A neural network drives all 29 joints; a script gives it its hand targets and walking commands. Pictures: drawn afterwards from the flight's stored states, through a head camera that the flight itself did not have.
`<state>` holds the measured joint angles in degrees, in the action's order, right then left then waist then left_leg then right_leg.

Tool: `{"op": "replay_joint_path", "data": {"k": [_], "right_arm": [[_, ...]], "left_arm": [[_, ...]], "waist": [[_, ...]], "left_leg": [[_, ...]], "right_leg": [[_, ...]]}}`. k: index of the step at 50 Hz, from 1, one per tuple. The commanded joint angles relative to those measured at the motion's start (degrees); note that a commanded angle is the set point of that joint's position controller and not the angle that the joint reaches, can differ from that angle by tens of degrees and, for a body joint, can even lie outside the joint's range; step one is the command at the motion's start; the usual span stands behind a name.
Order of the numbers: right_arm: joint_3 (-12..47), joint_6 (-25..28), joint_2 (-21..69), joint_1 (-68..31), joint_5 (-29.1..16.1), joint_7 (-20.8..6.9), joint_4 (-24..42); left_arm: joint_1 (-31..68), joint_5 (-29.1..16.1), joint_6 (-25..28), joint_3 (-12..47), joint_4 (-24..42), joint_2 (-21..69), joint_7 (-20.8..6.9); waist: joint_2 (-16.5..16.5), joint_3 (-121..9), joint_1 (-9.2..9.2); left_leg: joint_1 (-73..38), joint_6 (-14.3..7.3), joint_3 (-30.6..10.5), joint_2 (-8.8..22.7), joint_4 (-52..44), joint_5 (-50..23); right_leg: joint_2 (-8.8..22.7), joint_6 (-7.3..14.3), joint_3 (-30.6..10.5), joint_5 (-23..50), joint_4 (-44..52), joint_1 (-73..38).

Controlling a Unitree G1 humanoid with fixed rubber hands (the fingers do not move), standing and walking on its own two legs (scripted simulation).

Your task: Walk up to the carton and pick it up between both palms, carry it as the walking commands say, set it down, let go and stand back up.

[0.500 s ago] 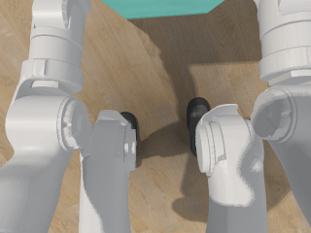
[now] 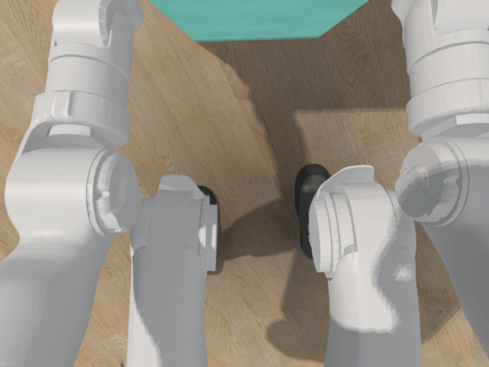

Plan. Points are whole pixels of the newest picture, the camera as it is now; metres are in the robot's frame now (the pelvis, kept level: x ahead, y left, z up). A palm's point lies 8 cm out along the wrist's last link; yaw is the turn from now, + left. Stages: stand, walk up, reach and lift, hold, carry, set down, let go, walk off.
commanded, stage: set down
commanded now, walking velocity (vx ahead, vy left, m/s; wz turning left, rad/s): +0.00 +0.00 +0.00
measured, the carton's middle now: out of the picture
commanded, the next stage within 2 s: none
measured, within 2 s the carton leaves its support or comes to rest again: neither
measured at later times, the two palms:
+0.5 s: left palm out of the picture +0.57 +0.12 -0.17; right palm out of the picture +0.56 -0.20 -0.17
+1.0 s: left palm out of the picture +0.59 +0.12 -0.16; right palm out of the picture +0.56 -0.23 -0.18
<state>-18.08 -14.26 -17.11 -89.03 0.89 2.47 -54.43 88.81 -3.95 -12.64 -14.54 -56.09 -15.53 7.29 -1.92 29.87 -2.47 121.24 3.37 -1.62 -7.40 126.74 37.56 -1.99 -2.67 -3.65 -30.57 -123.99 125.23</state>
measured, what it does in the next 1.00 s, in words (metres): stands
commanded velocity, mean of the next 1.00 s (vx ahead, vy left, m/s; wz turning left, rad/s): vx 0.00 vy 0.00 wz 0.00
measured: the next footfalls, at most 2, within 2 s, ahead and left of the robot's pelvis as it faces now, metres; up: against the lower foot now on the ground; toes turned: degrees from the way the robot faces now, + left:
none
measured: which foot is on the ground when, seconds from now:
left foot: down 0.00-1.00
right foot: down 0.00-1.00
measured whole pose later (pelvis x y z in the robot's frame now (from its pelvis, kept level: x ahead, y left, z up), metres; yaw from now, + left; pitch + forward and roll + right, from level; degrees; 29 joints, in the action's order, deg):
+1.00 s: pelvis +0.01 +0.00 +0.00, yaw +0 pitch +32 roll +1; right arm -13.7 -6.1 -22.5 -91.4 -3.7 5.2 -66.7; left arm 92.6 -6.5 -7.7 -8.8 -64.5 -19.4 7.5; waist -2.5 29.9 -2.2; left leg 120.4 3.6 -1.8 -6.9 127.2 39.0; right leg -2.4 -2.8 -3.5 -31.7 -124.3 124.6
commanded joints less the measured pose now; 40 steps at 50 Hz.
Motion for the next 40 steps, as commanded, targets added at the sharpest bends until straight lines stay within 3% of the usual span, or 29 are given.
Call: {"op": "replay_joint_path", "data": {"k": [1, 2, 3, 5, 9, 13, 14, 16, 18, 19, 21, 23, 24, 25, 28, 29, 32, 33, 34, 35, 36, 37, 39, 40], "right_arm": [[17.3, 1.0, 46.3, -30.9, -5.3, -15.2, 2.4], [18.0, 1.1, 46.1, -32.8, -5.8, -15.5, 3.4], [17.8, 1.3, 45.4, -33.5, -5.7, -15.5, 3.8], [17.1, 1.2, 46.3, -32.3, -4.8, -15.9, 1.8], [15.7, 1.7, 45.2, -30.2, -3.7, -16.4, 2.2], [13.1, 1.9, 46.1, -27.5, -2.1, -16.7, -0.3], [13.9, 1.8, 46.8, -26.2, -2.2, -16.6, -0.3], [12.9, 2.0, 45.5, -23.9, -0.7, -16.4, -0.9], [12.7, 2.1, 45.9, -23.5, -0.2, -16.6, -0.5], [13.3, 2.0, 45.7, -25.1, -0.4, -16.3, 0.0], [13.5, 2.5, 45.1, -24.6, -0.6, -16.4, 1.2], [14.1, 2.1, 43.8, -25.4, -1.0, -16.2, 0.9], [12.7, 2.0, 43.3, -23.2, 0.1, -15.9, -0.9], [12.5, 1.9, 41.6, -23.8, 0.3, -15.8, -0.4], [11.0, 2.7, 37.4, -24.8, 0.1, -14.8, -0.5], [10.4, 3.1, 35.4, -25.3, 0.4, -14.4, 0.7], [7.3, 3.9, 27.8, -22.5, 1.5, -12.2, -2.5], [5.9, 4.3, 23.8, -23.1, 1.9, -11.4, -1.5], [5.8, 4.7, 20.0, -23.0, 1.8, -10.2, -2.5], [5.1, 5.0, 18.4, -21.6, 2.1, -9.2, -2.7], [2.8, 5.5, 10.4, -21.3, 2.2, -7.2, -3.8], [1.9, 6.3, 6.4, -20.5, 2.5, -5.5, -3.4], [-0.9, 8.2, -9.5, -18.8, 2.1, -0.7, -2.5], [0.1, 8.4, -11.0, -18.1, 0.9, 0.5, -3.9]], "left_arm": [[38.3, -4.5, 0.6, 20.3, 9.4, 47.2, -15.7], [38.4, -3.8, 0.6, 19.5, 8.3, 46.5, -15.6], [38.4, -3.9, 0.5, 19.4, 8.0, 48.1, -15.8], [37.3, -3.1, 0.7, 18.3, 7.1, 47.9, -16.1], [35.9, -4.0, 1.1, 18.0, 8.0, 49.6, -16.1], [32.6, -2.2, 1.3, 16.5, 5.8, 49.3, -16.1], [32.7, -2.0, 1.4, 16.3, 6.2, 48.9, -15.8], [32.6, -2.2, 1.5, 16.0, 6.1, 49.4, -16.3], [31.8, -1.8, 1.6, 15.6, 5.9, 48.9, -16.2], [30.7, -1.3, 1.7, 15.0, 4.4, 48.4, -16.0], [30.5, -1.3, 2.1, 15.5, 5.8, 47.8, -15.9], [32.3, -1.1, 2.0, 15.4, 5.6, 44.8, -15.4], [32.4, -1.0, 2.0, 15.3, 6.2, 45.2, -15.5], [31.0, -0.4, 1.8, 14.8, 4.6, 43.5, -15.2], [30.4, 0.0, 1.9, 14.6, 4.5, 40.4, -14.5], [31.5, -0.3, 2.0, 14.8, 4.4, 38.6, -14.0], [27.4, 1.9, 2.7, 11.7, 3.9, 31.3, -11.9], [28.0, 1.8, 2.7, 10.7, 3.9, 28.7, -11.0], [28.0, 1.8, 3.5, 9.3, 4.2, 23.8, -9.7], [28.4, 1.4, 3.8, 9.2, 5.3, 21.2, -9.1], [28.4, 1.7, 4.2, 7.2, 4.2, 13.3, -7.4], [26.2, 1.6, 4.7, 6.2, 3.8, 9.6, -6.3], [23.1, 1.5, 5.7, 3.7, 4.1, -4.8, -2.5], [22.5, 0.5, 5.5, 4.3, 2.4, -6.7, -1.7]], "waist": [[-2.3, -73.1, -2.93], [-1.5, -71.6, -1.8], [-2.5, -72.3, -2.47], [-2.2, -70.0, -1.86], [-1.4, -70.6, -4.22], [-2.1, -66.5, -4.05], [-0.8, -67.0, -3.82], [-0.7, -64.9, -4.98], [-1.0, -65.1, -4.63], [-1.2, -65.0, -3.62], [-1.0, -65.0, -4.32], [0.2, -64.0, -3.63], [0.0, -62.4, -4.89], [-1.1, -63.3, -3.67], [-1.2, -62.2, -4.69], [-3.0, -63.9, -4.63], [-3.5, -62.9, -3.24], [-3.3, -64.1, -4.25], [-1.9, -65.0, -2.82], [-1.5, -66.3, -3.23], [-2.5, -66.4, -3.64], [0.1, -67.6, -4.1], [0.8, -72.0, -3.6], [0.3, -73.2, -3.22]], "left_leg": [[-24.0, -2.4, 6.1, -0.6, -11.1, -16.2], [-22.9, -2.8, 6.3, -0.4, -11.0, -14.1], [-23.2, -2.9, 5.8, -0.7, -11.0, -14.4], [-22.0, -2.6, 6.3, -0.8, -10.7, -14.6], [-21.7, -2.7, 5.6, -1.0, -10.1, -16.7], [-20.3, -2.4, 5.3, -1.6, -10.9, -17.1], [-21.3, -2.5, 5.1, -1.2, -10.7, -17.1], [-18.6, -2.2, 5.1, -1.8, -10.8, -17.3], [-17.8, -2.1, 5.1, -1.9, -10.9, -16.8], [-17.6, -2.3, 5.5, -1.5, -10.2, -16.4], [-17.9, -2.4, 4.9, -1.7, -10.3, -17.9], [-18.0, -2.4, 5.0, -1.0, -10.3, -15.0], [-15.1, -2.0, 5.3, -1.3, -10.5, -13.8], [-17.5, -1.8, 5.4, -1.4, -10.4, -14.4], [-17.4, -2.1, 4.6, -1.0, -11.0, -12.5], [-18.6, -1.6, 5.0, -0.8, -10.6, -13.5], [-19.9, -0.9, 5.2, -0.7, -11.4, -13.3], [-21.0, -0.9, 5.0, -0.4, -11.2, -13.0], [-20.9, -0.6, 5.5, -0.7, -11.0, -13.5], [-22.4, -0.4, 4.9, -0.4, -11.7, -14.3], [-22.8, 0.1, 5.5, 0.2, -11.0, -13.2], [-22.3, -0.1, 5.2, -0.1, -11.1, -14.4], [-22.9, 0.3, 5.6, 0.4, -11.0, -15.3], [-23.9, 0.5, 5.5, 0.9, -10.9, -17.2]], "right_leg": [[-2.6, 3.0, 7.4, 15.7, 6.3, -35.5], [-2.3, 2.9, 7.3, 13.9, 6.3, -34.6], [-2.4, 3.3, 7.4, 14.3, 5.6, -35.1], [-2.5, 3.3, 7.1, 13.7, 6.3, -33.5], [-2.6, 3.7, 7.4, 15.5, 5.2, -32.7], [-2.8, 3.2, 7.8, 15.7, 5.2, -31.0], [-2.9, 3.1, 7.9, 15.9, 5.1, -31.1], [-3.2, 3.5, 7.6, 16.6, 5.5, -31.3], [-3.0, 3.3, 7.5, 16.9, 4.9, -31.9], [-2.9, 3.3, 6.7, 16.1, 5.3, -32.1], [-3.1, 2.9, 7.6, 17.8, 4.3, -30.5], [-2.6, 2.6, 7.1, 15.3, 4.9, -31.3], [-2.8, 2.9, 7.1, 14.8, 5.2, -31.1], [-2.8, 2.8, 7.2, 14.2, 5.0, -31.1], [-2.5, 2.7, 7.9, 12.7, 4.7, -29.9], [-2.3, 2.9, 7.5, 13.5, 5.0, -30.0], [-2.2, 2.5, 7.7, 12.1, 5.3, -30.5], [-2.2, 2.5, 8.0, 11.9, 5.2, -30.6], [-1.9, 2.4, 7.6, 12.5, 5.3, -32.6], [-1.9, 2.0, 7.9, 13.5, 5.1, -33.9], [-1.5, 2.2, 7.3, 12.6, 5.7, -34.9], [-1.7, 1.7, 8.0, 13.9, 5.6, -36.8], [-1.4, 1.3, 7.9, 15.3, 5.5, -40.2], [-1.1, 1.0, 7.8, 17.2, 5.4, -41.1]]}}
